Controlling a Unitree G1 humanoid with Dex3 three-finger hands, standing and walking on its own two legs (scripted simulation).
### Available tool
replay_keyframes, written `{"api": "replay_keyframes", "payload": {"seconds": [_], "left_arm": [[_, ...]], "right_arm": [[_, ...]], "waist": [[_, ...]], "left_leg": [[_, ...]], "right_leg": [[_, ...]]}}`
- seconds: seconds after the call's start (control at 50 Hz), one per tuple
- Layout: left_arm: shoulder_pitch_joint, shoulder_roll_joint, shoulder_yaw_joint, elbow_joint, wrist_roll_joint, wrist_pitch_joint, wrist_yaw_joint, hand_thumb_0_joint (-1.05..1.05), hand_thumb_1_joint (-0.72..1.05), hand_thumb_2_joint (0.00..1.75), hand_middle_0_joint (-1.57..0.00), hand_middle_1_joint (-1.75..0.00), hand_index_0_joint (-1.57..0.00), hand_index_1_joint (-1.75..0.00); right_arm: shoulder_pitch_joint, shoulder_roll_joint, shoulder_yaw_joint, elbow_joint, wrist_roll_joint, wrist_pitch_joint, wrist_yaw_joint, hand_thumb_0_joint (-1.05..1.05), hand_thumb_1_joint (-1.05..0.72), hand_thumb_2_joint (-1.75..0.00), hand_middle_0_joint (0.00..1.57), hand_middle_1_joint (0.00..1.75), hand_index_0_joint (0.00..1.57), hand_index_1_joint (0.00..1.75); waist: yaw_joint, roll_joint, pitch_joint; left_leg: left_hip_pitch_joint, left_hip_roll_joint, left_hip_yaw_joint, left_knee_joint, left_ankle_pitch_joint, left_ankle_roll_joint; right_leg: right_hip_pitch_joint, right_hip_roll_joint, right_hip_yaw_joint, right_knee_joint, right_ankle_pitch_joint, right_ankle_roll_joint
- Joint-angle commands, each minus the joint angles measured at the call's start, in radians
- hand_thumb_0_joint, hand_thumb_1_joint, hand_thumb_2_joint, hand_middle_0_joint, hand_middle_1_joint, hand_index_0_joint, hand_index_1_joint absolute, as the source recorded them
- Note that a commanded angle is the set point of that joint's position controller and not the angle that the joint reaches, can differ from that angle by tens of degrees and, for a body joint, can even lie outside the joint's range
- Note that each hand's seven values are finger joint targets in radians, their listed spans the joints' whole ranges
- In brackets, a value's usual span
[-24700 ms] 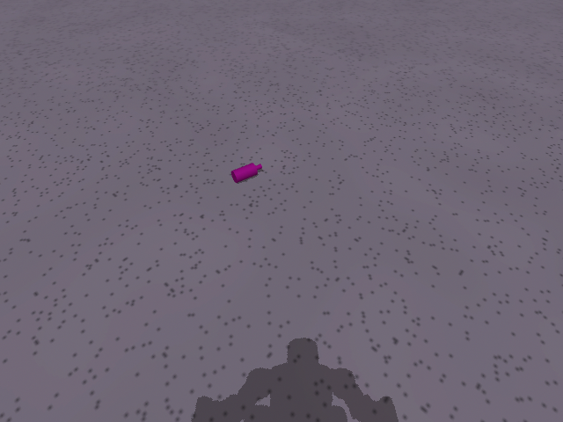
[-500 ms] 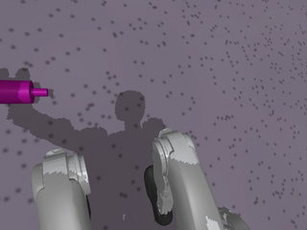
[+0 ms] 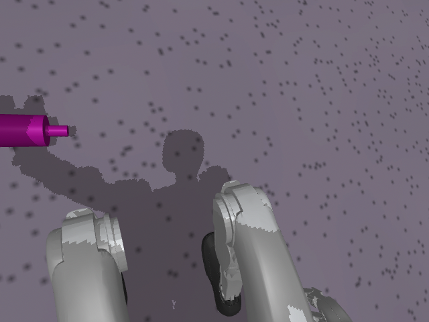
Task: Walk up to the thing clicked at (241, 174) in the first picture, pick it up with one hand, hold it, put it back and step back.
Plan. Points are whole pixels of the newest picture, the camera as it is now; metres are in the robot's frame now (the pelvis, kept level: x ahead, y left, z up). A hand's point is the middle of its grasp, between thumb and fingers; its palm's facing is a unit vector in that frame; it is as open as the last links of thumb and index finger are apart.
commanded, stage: rise first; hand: left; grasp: from above
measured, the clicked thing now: (24, 130) +0.50 +0.31 -0.29
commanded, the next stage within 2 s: approach in 0.12 s
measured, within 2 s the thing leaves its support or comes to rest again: neither
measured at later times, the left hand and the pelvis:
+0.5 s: hand out of the picture +0.48 +0.33 -0.15, palm faces -0.44 -0.01 -0.90, open 13.9 cm; pelvis +0.00 +0.00 +0.00, yaw +0 degrees
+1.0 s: hand out of the picture +0.47 +0.34 -0.15, palm faces -0.51 -0.05 -0.86, open 14.1 cm; pelvis -0.01 +0.00 +0.01, yaw +0 degrees
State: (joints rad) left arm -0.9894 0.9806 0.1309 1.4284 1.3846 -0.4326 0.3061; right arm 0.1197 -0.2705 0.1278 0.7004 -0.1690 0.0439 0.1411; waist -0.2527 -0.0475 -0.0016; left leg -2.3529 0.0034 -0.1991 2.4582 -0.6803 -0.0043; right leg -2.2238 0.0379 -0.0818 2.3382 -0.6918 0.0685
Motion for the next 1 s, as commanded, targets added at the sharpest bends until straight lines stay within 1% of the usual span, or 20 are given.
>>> {"api": "replay_keyframes", "payload": {"seconds": [0.0, 0.02, 0.04, 0.08, 0.18, 0.2, 0.22, 0.24, 0.28, 0.38, 0.48, 0.54, 0.6, 0.64, 0.72, 0.8, 0.84, 0.9, 0.94, 0.98], "left_arm": [[-0.286, 0.264, 0.025, -0.135, -0.032, 0.000, 0.031, 0.00, -0.54, 1.00, -0.07, -1.03, -0.08, -1.03], [-0.280, 0.259, 0.023, -0.133, -0.036, 0.001, 0.028, 0.00, -0.54, 1.00, -0.08, -1.03, -0.08, -1.02], [-0.293, 0.274, 0.028, -0.133, -0.035, -0.001, 0.027, 0.00, -0.54, 0.99, -0.09, -1.02, -0.09, -1.02], [-0.261, 0.275, 0.033, -0.127, -0.034, -0.001, 0.025, 0.00, -0.53, 0.99, -0.09, -1.01, -0.10, -1.01], [-0.323, 0.296, 0.040, -0.178, -0.033, -0.012, 0.028, 0.00, -0.55, 1.01, -0.09, -1.02, -0.09, -1.02], [-0.328, 0.301, 0.043, -0.171, -0.032, -0.010, 0.028, 0.00, -0.61, 1.07, -0.11, -0.97, -0.07, -1.00], [-0.331, 0.294, 0.035, -0.172, -0.031, -0.008, 0.028, 0.00, -0.53, 0.99, -0.08, -1.05, -0.09, -1.05], [-0.350, 0.281, 0.031, -0.188, -0.033, -0.008, 0.028, 0.00, -0.53, 0.98, -0.08, -1.06, -0.09, -1.05], [-0.376, 0.223, -0.004, -0.176, -0.036, -0.006, 0.033, 0.00, -0.52, 0.97, -0.07, -1.08, -0.09, -1.06], [-0.458, 0.113, -0.092, -0.156, -0.039, 0.027, 0.037, 0.00, -0.53, 0.98, -0.07, -1.09, -0.09, -1.07], [-0.531, 0.166, -0.087, -0.120, -0.015, 0.081, 0.053, 0.00, -0.54, 0.99, -0.07, -1.08, -0.09, -1.07], [-0.480, 0.201, -0.066, -0.047, -0.008, 0.123, 0.065, 0.00, -0.54, 0.99, -0.07, -1.07, -0.09, -1.06], [-0.436, 0.239, -0.047, -0.044, -0.009, 0.162, 0.055, 0.00, -0.55, 1.01, -0.07, -1.06, -0.08, -1.05], [-0.404, 0.261, -0.031, -0.043, -0.027, 0.184, 0.043, 0.00, -0.56, 1.01, -0.08, -1.05, -0.08, -1.04], [-0.351, 0.263, -0.027, -0.071, -0.074, 0.198, -0.002, 0.00, -0.56, 1.01, -0.09, -1.02, -0.09, -1.02], [-0.358, 0.250, -0.021, -0.137, -0.117, 0.171, -0.047, 0.00, -0.55, 1.01, -0.11, -0.99, -0.10, -0.99], [-0.404, 0.255, -0.022, -0.191, -0.122, 0.136, -0.062, 0.00, -0.57, 1.02, -0.09, -1.00, -0.09, -1.01], [-0.449, 0.233, -0.034, -0.196, -0.125, 0.081, -0.071, 0.00, -0.56, 1.01, -0.09, -1.02, -0.09, -1.02], [-0.484, 0.239, -0.034, -0.218, -0.120, 0.048, -0.064, 0.00, -0.57, 1.02, -0.09, -1.01, -0.08, -1.01], [-0.460, 0.221, -0.047, -0.175, -0.100, 0.031, -0.056, 0.00, -0.57, 1.03, -0.08, -1.02, -0.08, -1.03]], "right_arm": [[0.195, -0.278, -0.087, -0.005, 0.001, 0.008, -0.013, 0.00, -0.92, -0.90, 0.20, 0.30, 0.20, 0.30], [0.191, -0.275, -0.087, -0.008, 0.002, 0.007, -0.014, 0.00, -0.92, -0.90, 0.20, 0.30, 0.20, 0.30], [0.193, -0.277, -0.085, -0.015, 0.002, 0.008, -0.013, 0.00, -0.92, -0.91, 0.20, 0.30, 0.20, 0.30], [0.185, -0.273, -0.087, -0.015, 0.004, 0.009, -0.015, 0.00, -0.92, -0.90, 0.20, 0.30, 0.20, 0.30], [0.192, -0.273, -0.080, -0.015, -0.001, 0.010, -0.016, 0.00, -0.92, -0.91, 0.20, 0.30, 0.20, 0.30], [0.195, -0.274, -0.083, -0.017, 0.003, 0.009, -0.017, 0.00, -0.93, -0.91, 0.20, 0.30, 0.20, 0.30], [0.195, -0.274, -0.083, -0.017, 0.003, 0.008, -0.017, 0.00, -0.92, -0.90, 0.20, 0.30, 0.20, 0.30], [0.200, -0.278, -0.084, -0.015, 0.001, 0.008, -0.017, 0.00, -0.92, -0.90, 0.20, 0.30, 0.20, 0.30], [0.200, -0.280, -0.087, -0.016, -0.001, 0.006, -0.019, 0.00, -0.92, -0.90, 0.20, 0.30, 0.20, 0.30], [0.232, -0.275, -0.088, 0.005, 0.003, -0.005, -0.024, 0.00, -0.92, -0.90, 0.20, 0.30, 0.20, 0.30], [0.252, -0.276, -0.071, -0.005, 0.004, -0.004, -0.031, 0.00, -0.92, -0.90, 0.20, 0.30, 0.20, 0.30], [0.244, -0.280, -0.056, -0.032, 0.011, 0.000, -0.032, 0.00, -0.92, -0.90, 0.20, 0.30, 0.20, 0.30], [0.236, -0.282, -0.045, -0.062, 0.023, 0.005, -0.034, 0.00, -0.92, -0.90, 0.20, 0.30, 0.20, 0.30], [0.227, -0.285, -0.039, -0.085, 0.032, 0.010, -0.036, 0.00, -0.92, -0.90, 0.20, 0.30, 0.20, 0.30], [0.216, -0.281, -0.034, -0.103, 0.043, 0.014, -0.040, 0.00, -0.91, -0.90, 0.20, 0.30, 0.20, 0.30], [0.232, -0.289, -0.041, -0.091, 0.040, 0.008, -0.042, 0.00, -0.91, -0.90, 0.20, 0.30, 0.20, 0.30], [0.240, -0.286, -0.043, -0.087, 0.036, 0.009, -0.044, 0.00, -0.91, -0.90, 0.20, 0.30, 0.20, 0.30], [0.263, -0.298, -0.044, -0.066, 0.019, 0.011, -0.047, 0.00, -0.91, -0.90, 0.20, 0.30, 0.20, 0.30], [0.262, -0.301, -0.040, -0.058, 0.010, 0.012, -0.051, 0.00, -0.91, -0.90, 0.20, 0.30, 0.20, 0.30], [0.270, -0.304, -0.040, -0.049, 0.003, 0.012, -0.050, 0.00, -0.92, -0.90, 0.20, 0.30, 0.20, 0.30]], "waist": [[-0.010, 0.420, -0.642], [-0.001, 0.417, -0.639], [-0.013, 0.413, -0.634], [0.009, 0.400, -0.641], [-0.006, 0.401, -0.660], [-0.007, 0.408, -0.655], [-0.011, 0.408, -0.647], [-0.017, 0.415, -0.649], [-0.044, 0.417, -0.638], [-0.083, 0.450, -0.636], [-0.089, 0.475, -0.675], [-0.072, 0.477, -0.679], [-0.056, 0.472, -0.712], [-0.048, 0.469, -0.715], [-0.050, 0.382, -0.689], [-0.065, 0.367, -0.622], [-0.072, 0.388, -0.660], [-0.114, 0.335, -0.610], [-0.102, 0.381, -0.616], [-0.107, 0.407, -0.603]], "left_leg": [[0.610, 0.000, 0.093, -0.267, 0.213, 0.023], [0.609, 0.000, 0.098, -0.269, 0.200, 0.025], [0.590, 0.000, 0.097, -0.272, 0.184, 0.024], [0.581, -0.002, 0.103, -0.273, 0.172, 0.025], [0.588, -0.004, 0.108, -0.256, 0.191, 0.031], [0.589, -0.004, 0.106, -0.263, 0.182, 0.027], [0.587, -0.003, 0.106, -0.262, 0.175, 0.027], [0.601, -0.002, 0.104, -0.263, 0.180, 0.025], [0.600, 0.001, 0.097, -0.261, 0.167, 0.023], [0.626, 0.007, 0.090, -0.285, 0.146, 0.019], [0.640, 0.006, 0.096, -0.283, 0.209, 0.018], [0.619, 0.001, 0.107, -0.289, 0.242, 0.020], [0.616, -0.002, 0.116, -0.289, 0.279, 0.026], [0.604, -0.004, 0.116, -0.297, 0.287, 0.028], [0.527, -0.004, 0.125, -0.295, 0.220, 0.044], [0.491, -0.002, 0.125, -0.288, 0.152, 0.037], [0.510, 0.003, 0.121, -0.280, 0.138, 0.033], [0.469, 0.000, 0.113, -0.242, 0.118, 0.031], [0.518, 0.000, 0.108, -0.248, 0.120, 0.022], [0.557, 0.000, 0.099, -0.248, 0.142, 0.014]], "right_leg": [[0.214, 0.017, -0.108, -0.201, 0.224, -0.098], [0.216, 0.019, -0.104, -0.211, 0.215, -0.097], [0.224, 0.018, -0.105, -0.213, 0.206, -0.098], [0.234, 0.019, -0.101, -0.217, 0.198, -0.098], [0.259, 0.019, -0.094, -0.224, 0.217, -0.094], [0.243, 0.018, -0.096, -0.221, 0.206, -0.098], [0.241, 0.018, -0.095, -0.224, 0.204, -0.097], [0.231, 0.017, -0.099, -0.222, 0.204, -0.098], [0.202, 0.018, -0.106, -0.223, 0.194, -0.100], [0.176, 0.015, -0.113, -0.231, 0.196, -0.096], [0.215, 0.016, -0.108, -0.229, 0.255, -0.099], [0.242, 0.015, -0.103, -0.225, 0.285, -0.102], [0.290, 0.014, -0.092, -0.233, 0.318, -0.100], [0.310, 0.011, -0.085, -0.229, 0.323, -0.100], [0.357, 0.019, -0.075, -0.256, 0.278, -0.091], [0.327, 0.015, -0.075, -0.274, 0.205, -0.095], [0.326, 0.018, -0.078, -0.277, 0.188, -0.095], [0.312, 0.017, -0.087, -0.289, 0.162, -0.096], [0.288, 0.015, -0.092, -0.286, 0.157, -0.101], [0.260, 0.016, -0.104, -0.270, 0.171, -0.104]]}}
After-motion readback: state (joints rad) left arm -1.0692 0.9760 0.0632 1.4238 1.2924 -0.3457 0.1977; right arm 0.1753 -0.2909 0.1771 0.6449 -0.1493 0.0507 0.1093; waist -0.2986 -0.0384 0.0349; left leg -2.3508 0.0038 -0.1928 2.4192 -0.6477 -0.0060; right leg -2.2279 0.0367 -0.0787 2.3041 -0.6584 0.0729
